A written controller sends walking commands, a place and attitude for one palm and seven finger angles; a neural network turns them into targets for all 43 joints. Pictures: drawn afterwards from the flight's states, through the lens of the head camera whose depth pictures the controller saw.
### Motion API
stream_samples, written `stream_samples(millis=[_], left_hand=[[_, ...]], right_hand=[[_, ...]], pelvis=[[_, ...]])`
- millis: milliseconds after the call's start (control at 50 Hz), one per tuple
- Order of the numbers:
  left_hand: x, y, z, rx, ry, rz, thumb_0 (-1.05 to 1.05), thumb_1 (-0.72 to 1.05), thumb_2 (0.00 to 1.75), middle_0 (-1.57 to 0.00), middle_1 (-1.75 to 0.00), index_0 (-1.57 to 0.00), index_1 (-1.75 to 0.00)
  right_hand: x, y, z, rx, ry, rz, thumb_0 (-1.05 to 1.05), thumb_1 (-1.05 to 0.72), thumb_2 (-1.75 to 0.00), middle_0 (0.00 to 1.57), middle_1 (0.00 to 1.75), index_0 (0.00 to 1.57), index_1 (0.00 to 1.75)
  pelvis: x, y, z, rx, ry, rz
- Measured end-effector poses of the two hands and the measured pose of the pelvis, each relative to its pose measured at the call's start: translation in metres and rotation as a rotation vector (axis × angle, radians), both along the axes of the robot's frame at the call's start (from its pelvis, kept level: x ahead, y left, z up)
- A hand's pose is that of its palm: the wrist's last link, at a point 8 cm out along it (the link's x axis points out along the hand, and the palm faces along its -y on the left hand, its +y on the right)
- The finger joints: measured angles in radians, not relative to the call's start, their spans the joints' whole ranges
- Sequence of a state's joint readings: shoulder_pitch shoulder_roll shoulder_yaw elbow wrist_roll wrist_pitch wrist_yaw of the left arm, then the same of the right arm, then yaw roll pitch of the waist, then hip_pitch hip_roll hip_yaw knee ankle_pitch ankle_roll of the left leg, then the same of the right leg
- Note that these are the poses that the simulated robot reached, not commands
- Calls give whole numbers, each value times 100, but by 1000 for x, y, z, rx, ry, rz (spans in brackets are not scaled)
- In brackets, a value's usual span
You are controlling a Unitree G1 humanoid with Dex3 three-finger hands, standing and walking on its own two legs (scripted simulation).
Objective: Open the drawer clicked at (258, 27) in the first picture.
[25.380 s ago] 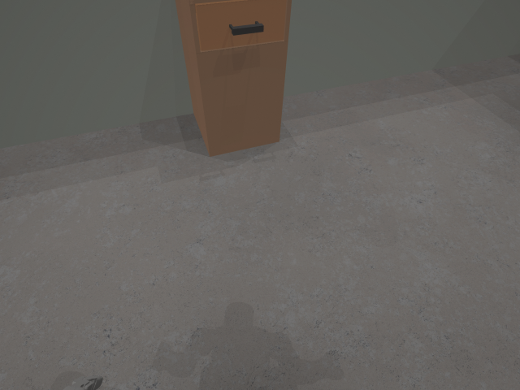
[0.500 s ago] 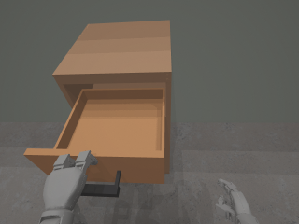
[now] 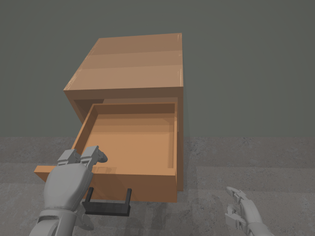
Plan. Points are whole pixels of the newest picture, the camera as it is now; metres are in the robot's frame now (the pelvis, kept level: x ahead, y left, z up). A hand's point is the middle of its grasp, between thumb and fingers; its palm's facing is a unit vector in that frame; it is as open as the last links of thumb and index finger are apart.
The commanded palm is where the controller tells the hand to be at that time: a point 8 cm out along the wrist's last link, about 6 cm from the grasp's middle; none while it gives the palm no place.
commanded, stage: lift the hand off the handle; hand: left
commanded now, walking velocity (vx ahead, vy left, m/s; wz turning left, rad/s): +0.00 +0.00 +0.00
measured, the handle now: (107, 200) +0.22 +0.19 -0.05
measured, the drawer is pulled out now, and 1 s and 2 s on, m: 0.30 0.30 0.30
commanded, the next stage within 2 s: draw the hand back to the body in 0.08 s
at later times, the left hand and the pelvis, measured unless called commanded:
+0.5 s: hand (69, 194) +0.17 +0.22 +0.10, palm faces +0.08 -0.16 -0.98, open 13.8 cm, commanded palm +0.14 +0.21 +0.16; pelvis -0.01 +0.00 +0.00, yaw +0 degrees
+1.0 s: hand (67, 181) +0.18 +0.20 +0.15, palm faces +0.28 -0.88 -0.38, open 13.3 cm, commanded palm +0.13 +0.25 +0.18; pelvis +0.00 +0.00 +0.01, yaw +1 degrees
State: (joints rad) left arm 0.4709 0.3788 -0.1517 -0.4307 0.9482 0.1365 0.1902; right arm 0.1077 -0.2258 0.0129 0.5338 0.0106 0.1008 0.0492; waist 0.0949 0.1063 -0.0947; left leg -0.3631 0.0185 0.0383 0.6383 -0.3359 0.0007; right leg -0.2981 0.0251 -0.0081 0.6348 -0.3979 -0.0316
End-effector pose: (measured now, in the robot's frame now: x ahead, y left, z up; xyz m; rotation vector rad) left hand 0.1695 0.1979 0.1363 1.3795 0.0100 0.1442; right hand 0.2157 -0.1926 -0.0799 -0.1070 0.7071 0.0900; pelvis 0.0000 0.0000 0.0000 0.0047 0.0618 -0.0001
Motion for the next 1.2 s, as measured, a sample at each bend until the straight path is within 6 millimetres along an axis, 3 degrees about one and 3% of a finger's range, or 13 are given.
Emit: stream_samples(millis=[60, 240, 800, 880, 940, 1060, 1200], left_hand=[[-4, 1, 6, 0, -2, 4, 0, -49, 31, -32, -120, -32, -120], [-15, 10, -4, -11, 60, 40, 0, -49, 31, -32, -120, -32, -120], [-32, 42, 24, 53, 27, 50, 0, -49, 31, -32, -120, -32, -120], [-31, 41, 17, -662, -79, 77, 0, -48, 31, -31, -119, -32, -119], [-29, 35, 21, -897, -164, 48, 0, -43, 33, -31, -116, -31, -116], [-22, 47, 39, -953, -273, 19, 0, -28, 40, -30, -106, -30, -106], [-19, 58, 42, -926, -257, 55, 0, -6, 49, -28, -92, -28, -92]], right_hand=[[3, 0, 4, 11, -13, 3, 1, -91, -90, 20, 30, 20, 30], [5, -2, 7, -24, -13, 28, 1, -91, -90, 20, 30, 20, 30], [-9, 3, 7, -38, 3, 6, 2, -91, -90, 20, 30, 20, 30], [-13, 6, 17, -45, -84, -42, 2, -91, -90, 20, 30, 20, 30], [-19, 6, 24, -73, -125, -63, 2, -91, -90, 20, 30, 20, 30], [-29, -3, 22, -99, -103, -82, 1, -90, -90, 20, 30, 20, 30], [-29, -18, 15, -118, -54, -113, 2, -90, -90, 20, 30, 20, 30]], pelvis=[[1, -1, 1, 0, -6, -4], [-3, -3, 3, -5, -14, 5], [-9, 6, 7, -12, -31, 8], [-9, 6, 8, -7, -76, 16], [-4, 4, 10, -4, -89, 19], [5, 2, 13, -6, -95, 23], [10, 2, 16, -6, -83, 19]])
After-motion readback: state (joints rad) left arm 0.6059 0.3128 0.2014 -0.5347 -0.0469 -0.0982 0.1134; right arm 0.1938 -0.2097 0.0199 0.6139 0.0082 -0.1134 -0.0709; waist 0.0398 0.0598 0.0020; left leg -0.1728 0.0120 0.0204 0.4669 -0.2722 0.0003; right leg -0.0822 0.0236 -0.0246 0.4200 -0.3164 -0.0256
